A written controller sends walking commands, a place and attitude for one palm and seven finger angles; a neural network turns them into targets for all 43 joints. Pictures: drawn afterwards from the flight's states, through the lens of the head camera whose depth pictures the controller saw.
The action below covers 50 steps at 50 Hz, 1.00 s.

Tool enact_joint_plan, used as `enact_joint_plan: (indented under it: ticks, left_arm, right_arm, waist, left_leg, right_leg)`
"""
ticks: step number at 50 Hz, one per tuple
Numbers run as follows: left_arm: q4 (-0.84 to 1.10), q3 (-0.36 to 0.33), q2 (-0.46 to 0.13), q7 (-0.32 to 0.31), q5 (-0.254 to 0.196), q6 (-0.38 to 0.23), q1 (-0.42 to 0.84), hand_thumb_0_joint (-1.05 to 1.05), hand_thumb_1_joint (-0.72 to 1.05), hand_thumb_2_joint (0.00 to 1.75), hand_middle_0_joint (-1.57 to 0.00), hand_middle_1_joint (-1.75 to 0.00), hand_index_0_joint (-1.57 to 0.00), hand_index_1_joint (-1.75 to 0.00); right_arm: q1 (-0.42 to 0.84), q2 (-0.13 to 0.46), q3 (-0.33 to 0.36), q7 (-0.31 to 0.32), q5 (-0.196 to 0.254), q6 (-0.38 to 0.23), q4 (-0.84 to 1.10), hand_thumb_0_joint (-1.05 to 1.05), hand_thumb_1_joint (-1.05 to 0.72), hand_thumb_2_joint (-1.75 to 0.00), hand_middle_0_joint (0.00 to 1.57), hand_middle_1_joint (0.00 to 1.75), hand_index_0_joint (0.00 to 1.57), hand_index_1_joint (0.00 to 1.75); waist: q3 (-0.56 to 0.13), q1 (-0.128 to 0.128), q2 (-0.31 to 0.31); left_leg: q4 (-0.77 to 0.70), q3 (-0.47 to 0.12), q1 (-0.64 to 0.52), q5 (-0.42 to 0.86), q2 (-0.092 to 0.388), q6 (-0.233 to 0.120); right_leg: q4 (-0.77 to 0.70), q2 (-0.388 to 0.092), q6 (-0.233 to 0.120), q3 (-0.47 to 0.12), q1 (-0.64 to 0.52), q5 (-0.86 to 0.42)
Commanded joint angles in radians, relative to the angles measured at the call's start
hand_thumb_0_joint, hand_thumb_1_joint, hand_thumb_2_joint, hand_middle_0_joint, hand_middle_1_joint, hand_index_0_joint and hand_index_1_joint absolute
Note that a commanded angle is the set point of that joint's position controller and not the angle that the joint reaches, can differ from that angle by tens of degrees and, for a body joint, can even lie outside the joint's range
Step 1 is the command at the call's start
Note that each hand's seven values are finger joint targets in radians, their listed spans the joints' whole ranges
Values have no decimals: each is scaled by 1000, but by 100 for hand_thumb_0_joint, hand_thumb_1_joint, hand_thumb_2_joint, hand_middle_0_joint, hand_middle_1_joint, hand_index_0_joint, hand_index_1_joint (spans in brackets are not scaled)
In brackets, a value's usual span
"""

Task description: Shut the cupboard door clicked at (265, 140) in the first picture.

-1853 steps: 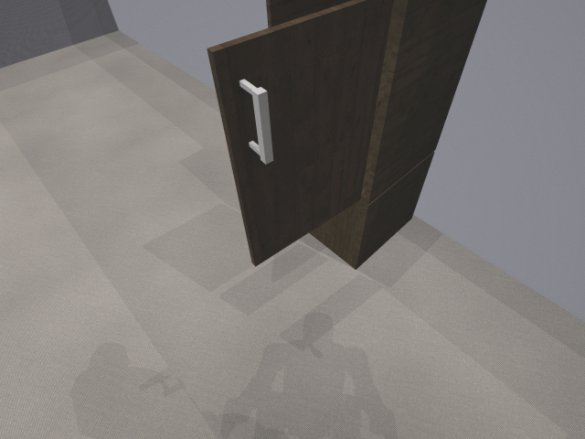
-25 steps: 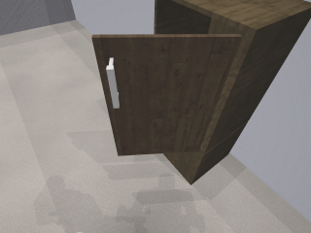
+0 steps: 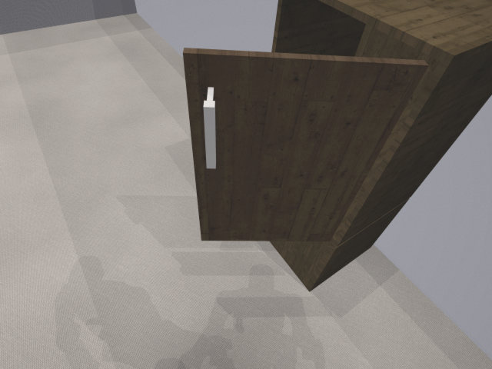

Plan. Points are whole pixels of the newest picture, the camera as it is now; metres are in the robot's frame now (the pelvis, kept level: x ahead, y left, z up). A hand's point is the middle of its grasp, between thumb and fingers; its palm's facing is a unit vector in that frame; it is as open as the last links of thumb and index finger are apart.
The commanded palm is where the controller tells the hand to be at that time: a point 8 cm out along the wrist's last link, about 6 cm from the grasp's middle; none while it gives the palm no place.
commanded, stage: come to a stop and stand still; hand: left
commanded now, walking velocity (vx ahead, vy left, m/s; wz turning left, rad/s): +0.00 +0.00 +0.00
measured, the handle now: (210, 130) +0.49 +0.11 +0.12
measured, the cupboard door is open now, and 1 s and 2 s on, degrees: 58 58 58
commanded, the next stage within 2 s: look again from close up in 1.24 s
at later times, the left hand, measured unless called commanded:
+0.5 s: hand out of the picture +0.05 +0.18 -0.18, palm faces -0.01 -0.97 -0.23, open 7.4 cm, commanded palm none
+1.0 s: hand out of the picture +0.06 +0.16 -0.17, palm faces -0.01 -0.97 -0.23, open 7.4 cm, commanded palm none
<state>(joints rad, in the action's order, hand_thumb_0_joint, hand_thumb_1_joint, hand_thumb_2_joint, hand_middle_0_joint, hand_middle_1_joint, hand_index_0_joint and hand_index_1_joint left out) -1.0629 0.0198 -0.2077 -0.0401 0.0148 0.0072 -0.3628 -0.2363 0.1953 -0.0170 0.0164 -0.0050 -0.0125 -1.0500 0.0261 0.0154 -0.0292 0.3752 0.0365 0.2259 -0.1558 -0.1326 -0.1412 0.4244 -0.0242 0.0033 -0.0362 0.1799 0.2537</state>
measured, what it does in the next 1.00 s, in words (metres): shifts its weight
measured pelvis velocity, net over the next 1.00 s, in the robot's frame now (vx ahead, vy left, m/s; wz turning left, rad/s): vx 0.04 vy -0.04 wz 0.00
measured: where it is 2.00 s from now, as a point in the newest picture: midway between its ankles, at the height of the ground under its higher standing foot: outside the picture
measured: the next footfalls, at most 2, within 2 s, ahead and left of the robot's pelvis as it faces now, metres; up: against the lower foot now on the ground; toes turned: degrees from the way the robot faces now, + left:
none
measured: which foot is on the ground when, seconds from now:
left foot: down 0.00-1.00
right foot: down 0.00-1.00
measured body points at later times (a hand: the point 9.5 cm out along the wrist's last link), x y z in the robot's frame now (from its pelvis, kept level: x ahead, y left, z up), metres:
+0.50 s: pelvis +0.03 -0.01 +0.00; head +0.04 +0.01 +0.45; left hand +0.05 +0.23 -0.16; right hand +0.05 -0.26 -0.14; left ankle +0.03 +0.02 -0.74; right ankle -0.01 -0.16 -0.74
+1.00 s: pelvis +0.04 -0.04 +0.00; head +0.06 -0.03 +0.45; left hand +0.06 +0.21 -0.15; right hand +0.09 -0.29 -0.14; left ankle +0.03 +0.02 -0.74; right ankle -0.01 -0.16 -0.74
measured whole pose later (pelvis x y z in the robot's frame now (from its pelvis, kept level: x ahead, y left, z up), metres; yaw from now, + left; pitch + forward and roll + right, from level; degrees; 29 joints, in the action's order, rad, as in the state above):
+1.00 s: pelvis +0.04 -0.04 +0.00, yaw +0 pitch +0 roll +0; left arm -1.07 0.02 -0.23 -0.04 0.01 -0.01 -0.24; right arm -0.18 0.22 -0.03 0.02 0.00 -0.03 -1.11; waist 0.04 0.00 -0.03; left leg 0.37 0.01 0.16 -0.21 -0.10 -0.09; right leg 0.38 0.01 0.00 -0.02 0.10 0.28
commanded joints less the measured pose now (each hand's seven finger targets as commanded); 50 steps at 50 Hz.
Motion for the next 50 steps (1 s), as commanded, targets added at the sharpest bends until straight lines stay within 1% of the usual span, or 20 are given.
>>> enact_joint_plan:
  ticks: [1,5,6,8,11,12,18,21,22,25,26,28,31,36,37,40,42,46,48,50]
  left_arm:
    - [25,-14,-100,-4,3,-21,-34,0,90,90,-20,-30,-20,-30]
    - [17,-14,-102,-7,3,-19,-27,0,90,90,-20,-30,-20,-30]
    - [15,-14,-99,-7,3,-18,-26,0,90,90,-20,-30,-20,-30]
    - [16,-17,-106,-9,3,-19,-19,0,90,90,-20,-30,-20,-30]
    - [17,-17,-105,-9,1,-14,-8,0,90,90,-20,-30,-20,-30]
    - [21,-20,-111,-10,3,-16,-6,0,90,90,-20,-30,-20,-30]
    - [31,-26,-125,-9,-1,-20,23,0,90,90,-20,-30,-20,-30]
    - [34,-28,-126,-8,-3,-14,40,0,90,90,-20,-30,-20,-30]
    - [38,-28,-128,-9,-2,-16,40,0,90,90,-20,-30,-20,-30]
    - [37,-29,-136,-6,-3,-16,55,0,90,90,-20,-30,-20,-30]
    - [39,-29,-138,-6,-3,-17,55,0,90,90,-20,-30,-20,-30]
    - [40,-31,-145,-6,-4,-21,61,0,90,90,-20,-30,-20,-30]
    - [37,-28,-142,-5,-6,-19,70,0,90,90,-20,-30,-20,-30]
    - [36,-26,-150,-4,-5,-23,78,0,90,90,-20,-30,-20,-30]
    - [38,-27,-153,-4,-3,-26,75,0,90,90,-20,-30,-20,-30]
    - [35,-24,-154,-4,-6,-26,79,0,90,90,-20,-30,-20,-30]
    - [37,-25,-156,-5,-4,-29,80,0,90,90,-20,-30,-20,-30]
    - [33,-23,-156,-3,-6,-28,81,0,90,90,-20,-30,-20,-30]
    - [32,-24,-159,-4,-4,-32,75,0,90,90,-20,-30,-20,-30]
    - [31,-22,-161,-4,-6,-33,83,0,90,90,-20,-30,-20,-30]
  right_arm:
    - [-27,146,31,11,2,-22,37,0,-90,-90,20,30,20,30]
    - [-28,145,31,15,3,-25,28,0,-90,-90,20,30,20,30]
    - [-29,145,31,16,3,-27,25,0,-90,-90,20,30,20,30]
    - [-28,143,31,18,4,-29,23,0,-90,-90,20,30,20,30]
    - [-28,146,31,20,2,-29,17,0,-90,-90,20,30,20,30]
    - [-27,145,32,21,4,-29,19,0,-90,-90,20,30,20,30]
    - [-19,151,32,22,3,-35,11,0,-90,-90,20,30,20,30]
    - [-24,153,33,22,1,-33,6,0,-90,-90,20,30,20,30]
    - [-17,155,34,21,2,-32,6,0,-90,-90,20,30,20,30]
    - [-14,159,32,20,0,-34,1,0,-90,-90,20,30,20,30]
    - [-13,161,31,20,1,-34,1,0,-90,-90,20,30,20,30]
    - [-11,162,30,20,2,-36,-1,0,-90,-90,20,30,20,30]
    - [-7,164,28,19,1,-34,-7,0,-90,-90,20,30,20,30]
    - [6,169,26,16,1,-34,-11,0,-90,-90,20,30,20,30]
    - [11,168,25,16,3,-33,-10,0,-90,-90,20,30,20,30]
    - [15,174,23,16,2,-34,-14,0,-90,-90,20,30,20,30]
    - [22,173,23,16,3,-33,-13,0,-90,-90,20,30,20,30]
    - [29,177,21,16,2,-32,-16,0,-90,-90,20,30,20,30]
    - [38,178,21,16,4,-33,-16,0,-90,-90,20,30,20,30]
    - [42,180,21,15,4,-32,-18,0,-90,-90,20,30,20,30]
  waist:
    - [4,-15,43]
    - [14,-15,39]
    - [8,-14,58]
    - [4,-13,40]
    - [11,-13,59]
    - [13,-9,40]
    - [-16,-6,30]
    - [-7,-11,41]
    - [6,-5,37]
    - [1,-9,41]
    - [-13,-8,48]
    - [-23,-8,16]
    - [-14,-11,27]
    - [-11,-10,26]
    - [-10,-8,7]
    - [-27,-11,21]
    - [-11,-10,10]
    - [-16,-12,28]
    - [-25,-11,5]
    - [-20,-12,12]
  left_leg:
    - [-145,-270,-67,-82,244,99]
    - [-135,-260,-80,4,245,120]
    - [-138,-262,-90,20,247,121]
    - [-114,-249,-96,100,244,114]
    - [-128,-258,-98,84,249,129]
    - [-116,-258,-94,119,249,130]
    - [-74,-223,-102,226,235,103]
    - [-98,-246,-100,168,240,116]
    - [-89,-239,-86,173,239,104]
    - [-92,-234,-87,158,234,103]
    - [-89,-235,-93,160,235,101]
    - [-65,-219,-93,213,228,94]
    - [-78,-219,-96,169,230,94]
    - [-67,-206,-94,179,225,88]
    - [-56,-198,-90,187,224,84]
    - [-58,-197,-110,200,224,87]
    - [-48,-191,-105,217,223,84]
    - [-61,-195,-112,193,225,87]
    - [-44,-185,-118,218,223,84]
    - [-48,-184,-117,203,221,86]
  right_leg:
    - [-37,-48,-42,-57,55,-5]
    - [-34,-50,-37,-54,52,-23]
    - [-30,-49,-35,-55,54,-19]
    - [-31,-52,-34,-52,37,-43]
    - [-25,-49,-31,-49,45,-18]
    - [-30,-51,-32,-49,34,-34]
    - [-37,-64,-37,-57,-12,-89]
    - [-29,-56,-36,-50,-3,-42]
    - [-38,-60,-37,-50,-8,-57]
    - [-39,-64,-40,-54,-17,-62]
    - [-43,-65,-42,-59,-23,-65]
    - [-45,-73,-45,-64,-45,-111]
    - [-51,-73,-43,-64,-35,-86]
    - [-63,-79,-44,-73,-44,-116]
    - [-69,-82,-46,-76,-49,-135]
    - [-68,-83,-45,-78,-49,-139]
    - [-74,-84,-45,-78,-48,-162]
    - [-77,-83,-43,-78,-45,-136]
    - [-82,-89,-46,-86,-55,-187]
    - [-86,-89,-45,-88,-52,-187]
